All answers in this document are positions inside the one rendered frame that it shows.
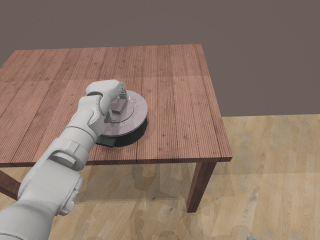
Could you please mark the table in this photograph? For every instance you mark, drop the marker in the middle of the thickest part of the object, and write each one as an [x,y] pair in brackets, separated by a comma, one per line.
[40,91]

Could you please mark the knob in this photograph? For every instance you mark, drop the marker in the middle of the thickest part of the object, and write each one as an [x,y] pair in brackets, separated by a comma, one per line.
[118,105]

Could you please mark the robot left hand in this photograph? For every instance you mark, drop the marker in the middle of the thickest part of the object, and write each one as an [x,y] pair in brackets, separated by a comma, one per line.
[113,89]

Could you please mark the robot left upper arm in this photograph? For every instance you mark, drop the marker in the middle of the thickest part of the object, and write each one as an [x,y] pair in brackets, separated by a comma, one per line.
[51,192]

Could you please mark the pot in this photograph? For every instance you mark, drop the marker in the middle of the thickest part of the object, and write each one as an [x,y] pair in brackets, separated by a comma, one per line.
[124,140]

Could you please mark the robot left forearm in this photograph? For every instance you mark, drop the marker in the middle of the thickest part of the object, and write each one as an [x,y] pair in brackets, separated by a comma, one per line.
[71,149]

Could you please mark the lid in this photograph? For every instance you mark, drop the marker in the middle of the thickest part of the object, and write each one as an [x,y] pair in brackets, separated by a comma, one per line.
[131,118]

